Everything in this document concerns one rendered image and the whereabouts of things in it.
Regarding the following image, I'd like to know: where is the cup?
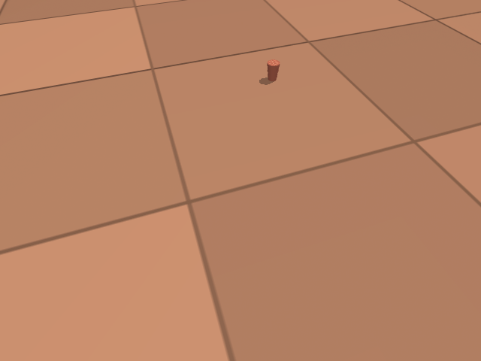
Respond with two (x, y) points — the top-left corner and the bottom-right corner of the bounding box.
(267, 59), (280, 81)

